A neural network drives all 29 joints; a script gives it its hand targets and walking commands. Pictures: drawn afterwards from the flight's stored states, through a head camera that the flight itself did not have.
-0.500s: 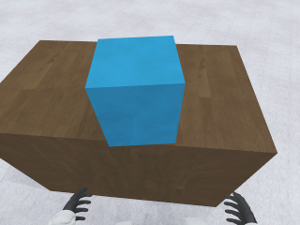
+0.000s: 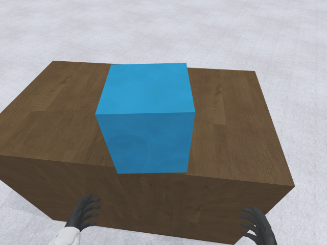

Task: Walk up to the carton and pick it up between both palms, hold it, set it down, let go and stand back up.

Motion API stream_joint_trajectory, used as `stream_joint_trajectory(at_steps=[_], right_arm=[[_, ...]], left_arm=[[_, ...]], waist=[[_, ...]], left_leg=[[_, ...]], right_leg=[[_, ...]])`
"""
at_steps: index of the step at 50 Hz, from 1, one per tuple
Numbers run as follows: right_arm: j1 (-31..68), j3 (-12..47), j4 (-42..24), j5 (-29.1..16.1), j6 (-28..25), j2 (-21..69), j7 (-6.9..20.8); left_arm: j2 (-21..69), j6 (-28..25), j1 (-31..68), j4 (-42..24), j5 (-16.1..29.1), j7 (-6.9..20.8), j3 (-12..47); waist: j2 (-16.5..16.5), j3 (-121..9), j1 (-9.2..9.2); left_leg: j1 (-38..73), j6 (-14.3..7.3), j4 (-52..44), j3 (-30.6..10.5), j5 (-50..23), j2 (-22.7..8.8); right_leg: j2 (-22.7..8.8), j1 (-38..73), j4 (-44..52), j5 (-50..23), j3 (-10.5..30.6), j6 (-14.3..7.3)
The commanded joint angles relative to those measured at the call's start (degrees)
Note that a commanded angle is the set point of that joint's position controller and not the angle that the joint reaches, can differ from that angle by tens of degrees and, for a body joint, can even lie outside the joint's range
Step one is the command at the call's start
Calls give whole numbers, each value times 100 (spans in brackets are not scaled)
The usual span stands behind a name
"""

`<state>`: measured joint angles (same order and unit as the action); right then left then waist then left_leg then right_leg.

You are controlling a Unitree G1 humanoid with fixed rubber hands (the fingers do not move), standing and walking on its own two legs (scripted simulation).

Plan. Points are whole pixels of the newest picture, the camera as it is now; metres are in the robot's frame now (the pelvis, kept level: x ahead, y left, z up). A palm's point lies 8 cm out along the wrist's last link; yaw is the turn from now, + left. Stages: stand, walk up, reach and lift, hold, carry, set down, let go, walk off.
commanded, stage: reach and lift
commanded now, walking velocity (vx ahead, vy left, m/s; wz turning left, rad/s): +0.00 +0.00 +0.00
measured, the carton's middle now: (150, 120) +0.43 +0.07 +0.06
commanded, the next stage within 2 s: none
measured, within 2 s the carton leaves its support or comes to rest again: neither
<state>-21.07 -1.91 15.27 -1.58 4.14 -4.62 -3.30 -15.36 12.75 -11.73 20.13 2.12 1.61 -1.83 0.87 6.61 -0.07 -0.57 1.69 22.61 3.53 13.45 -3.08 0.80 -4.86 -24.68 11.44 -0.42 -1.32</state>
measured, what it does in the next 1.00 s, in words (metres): stands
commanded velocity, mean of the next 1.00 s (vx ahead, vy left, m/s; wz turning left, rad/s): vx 0.00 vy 0.00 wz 0.00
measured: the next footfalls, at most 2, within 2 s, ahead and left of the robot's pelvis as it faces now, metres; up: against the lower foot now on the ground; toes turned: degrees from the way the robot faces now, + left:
none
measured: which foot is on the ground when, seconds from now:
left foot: down 0.00-1.00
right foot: down 0.00-1.00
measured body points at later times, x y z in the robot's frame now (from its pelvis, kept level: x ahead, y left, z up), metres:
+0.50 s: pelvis +0.04 +0.03 +0.01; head +0.04 +0.04 +0.46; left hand +0.23 +0.27 +0.00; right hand +0.22 -0.17 +0.00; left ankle +0.00 +0.14 -0.74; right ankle +0.03 -0.10 -0.74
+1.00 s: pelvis +0.03 +0.03 +0.01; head +0.02 +0.04 +0.46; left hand +0.26 +0.26 +0.06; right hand +0.27 -0.16 +0.06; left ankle +0.00 +0.14 -0.74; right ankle +0.03 -0.10 -0.74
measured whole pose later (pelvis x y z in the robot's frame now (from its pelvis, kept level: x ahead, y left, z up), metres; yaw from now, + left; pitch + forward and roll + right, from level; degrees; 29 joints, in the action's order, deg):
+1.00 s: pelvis +0.03 +0.03 +0.01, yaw +1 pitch -6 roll -1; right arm -16.3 -1.2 -5.0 -12.9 3.6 -9.0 -5.8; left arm -13.7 11.4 -12.7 -6.6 11.2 -0.5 -1.8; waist -0.4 4.1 2.8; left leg 0.3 0.2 19.3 3.1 14.1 -1.9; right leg -0.3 -0.7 -15.1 8.9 -0.8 0.8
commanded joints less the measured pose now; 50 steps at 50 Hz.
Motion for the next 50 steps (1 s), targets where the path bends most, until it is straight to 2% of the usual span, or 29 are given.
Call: stream_joint_trajectory(at_steps=[1, 2, 4, 5, 9, 11, 12, 13, 14, 15, 16, 20, 25, 29, 35, 43, 47, 50], right_arm=[[-78, 34, -821, -72, -137, -175, -100], [-60, -15, -908, -70, -173, -226, -101], [-139, 53, -949, -156, -232, -124, -134], [-146, 47, -984, -145, -291, -218, -120], [-180, -49, -1286, -193, -412, -305, -134], [-214, -66, -1533, -242, -508, -356, -130], [-336, -38, -1483, -260, -547, -294, -132], [-286, -62, -1567, -235, -576, -385, -111], [-372, -16, -1506, -307, -614, -383, -91], [-310, -99, -1608, -296, -672, -441, -73], [-210, 223, -1403, -376, -715, -313, -75], [-355, 88, -1656, -618, -909, -578, -56], [-408, -9, -1920, -782, -967, -810, -39], [-368, -64, -2215, -886, -937, -913, -33], [-215, -113, -2613, -1008, -824, -967, -44], [269, -128, -2961, -1100, -620, -952, -142], [817, -166, -2947, -1118, -347, -949, -236], [1402, -210, -2867, -1154, -2, -980, -319]], left_arm=[[-794, -274, 387, -1080, 89, -9, -225], [-799, -332, 466, -1179, 170, 2, -263], [-857, -447, 217, -1234, 156, -13, -309], [-845, -528, 113, -1317, 212, -23, -290], [-875, -623, -199, -1403, 313, -21, -260], [-940, -796, -164, -1697, 472, -53, -243], [-870, -872, -274, -1614, 544, -62, -182], [-821, -956, -211, -1708, 612, -59, -152], [-858, -1045, -268, -1828, 600, -67, -170], [-866, -1138, -304, -1834, 669, -95, -156], [-827, -1120, -96, -1876, 519, -90, -187], [-687, -1052, -558, -2282, 545, -86, -159], [-504, -952, -811, -2740, 522, -112, -156], [-398, -899, -828, -3144, 529, -154, -131], [-322, -859, -658, -3559, 615, -216, -84], [-322, -743, -128, -3746, 817, -236, -120], [-368, -468, 488, -3692, 908, -213, -214], [-415, -60, 1090, -3650, 964, -204, -309]], waist=[[-72, -9, -64], [-118, -160, -138], [-237, -143, -3], [-304, -294, -39], [-162, -356, 59], [-107, -483, 46], [-103, -468, -14], [-55, -522, 8], [-183, -576, 61], [-167, -697, 49], [-308, -495, 91], [-374, -740, 140], [-435, -661, 193], [-489, -561, 213], [-515, -506, 226], [-447, -575, 271], [-406, -583, 236], [-354, -646, 190]], left_leg=[[-472, -245, -687, 323, 111, 285], [-492, -183, -753, 339, 164, 290], [-576, -165, -785, 319, -184, 289], [-542, -168, -823, 282, -317, 259], [-429, -144, -778, 211, -693, 290], [-373, -115, -786, 188, -591, 336], [-405, -123, -787, 155, -706, 286], [-353, -89, -795, 120, -901, 292], [-324, -66, -730, 124, -1056, 303], [-258, -49, -689, 46, -1147, 258], [-309, 41, -615, 97, -1408, 293], [34, 186, -496, 13, -2246, 297], [311, 302, -370, -114, -3112, 273], [390, 361, -319, -198, -3449, 248], [372, 379, -319, -276, -3384, 240], [209, 310, -408, -299, -2806, 265], [-2, 231, -553, -258, -2204, 263], [-247, 170, -687, -201, -1708, 249]], right_leg=[[-274, -48, 998, 78, 313, 147], [-228, -40, 1025, 162, 270, 131], [-206, 193, 989, -257, 264, 166], [-148, 341, 934, -425, 229, 157], [-113, 332, 986, -692, 197, 156], [-104, 174, 1032, -634, 166, 123], [-128, 155, 1010, -718, 175, 151], [-99, 77, 1019, -877, 124, 112], [-89, 94, 982, -952, 159, 99], [-98, 41, 1011, -950, 175, 61], [-148, 224, 957, -1289, 258, 66], [18, 339, 973, -1593, 172, -8], [177, 300, 1119, -1644, 114, -152], [238, 258, 1205, -1556, 98, -233], [236, 226, 1262, -1350, 119, -274], [171, 222, 1262, -963, 159, -227], [96, 241, 1257, -684, 192, -180], [50, 346, 1201, -586, 214, -125]])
